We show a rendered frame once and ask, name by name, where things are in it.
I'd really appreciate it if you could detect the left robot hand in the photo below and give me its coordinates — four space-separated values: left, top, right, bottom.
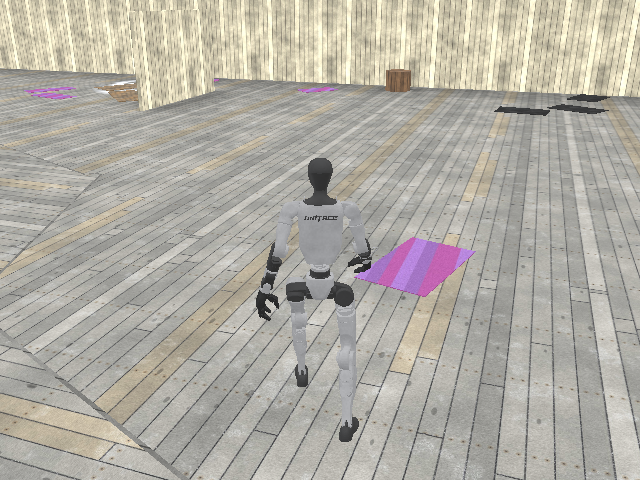
256 290 279 321

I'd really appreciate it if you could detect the right robot hand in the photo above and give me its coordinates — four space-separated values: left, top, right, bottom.
348 256 371 273

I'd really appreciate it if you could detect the robot right upper arm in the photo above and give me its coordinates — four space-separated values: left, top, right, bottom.
341 201 369 254

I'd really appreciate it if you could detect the left robot thigh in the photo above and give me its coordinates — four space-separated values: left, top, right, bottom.
286 277 308 329

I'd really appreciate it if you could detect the robot left forearm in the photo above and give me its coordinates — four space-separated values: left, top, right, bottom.
259 242 282 294

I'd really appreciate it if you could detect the robot left upper arm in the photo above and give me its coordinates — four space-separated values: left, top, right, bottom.
272 201 300 258

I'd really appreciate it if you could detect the robot right forearm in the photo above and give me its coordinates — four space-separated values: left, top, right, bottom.
358 238 372 264

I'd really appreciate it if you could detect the robot head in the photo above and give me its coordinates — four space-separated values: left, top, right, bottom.
303 158 337 206

